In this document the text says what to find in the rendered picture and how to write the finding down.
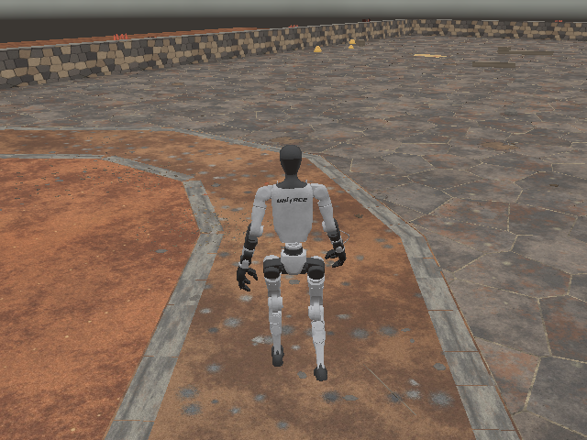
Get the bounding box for robot left upper arm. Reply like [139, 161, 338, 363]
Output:
[249, 185, 272, 237]

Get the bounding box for left robot hand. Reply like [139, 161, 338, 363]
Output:
[237, 266, 258, 292]

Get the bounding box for robot right thigh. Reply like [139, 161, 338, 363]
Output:
[306, 256, 325, 321]

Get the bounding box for right robot hand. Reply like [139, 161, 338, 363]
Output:
[325, 249, 346, 268]

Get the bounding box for robot right foot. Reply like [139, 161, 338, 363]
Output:
[314, 364, 327, 381]

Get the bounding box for robot right upper arm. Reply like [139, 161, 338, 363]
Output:
[311, 183, 337, 233]

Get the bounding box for left robot forearm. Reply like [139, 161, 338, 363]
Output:
[238, 223, 258, 269]

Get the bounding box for right robot forearm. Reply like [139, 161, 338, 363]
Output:
[327, 218, 345, 253]

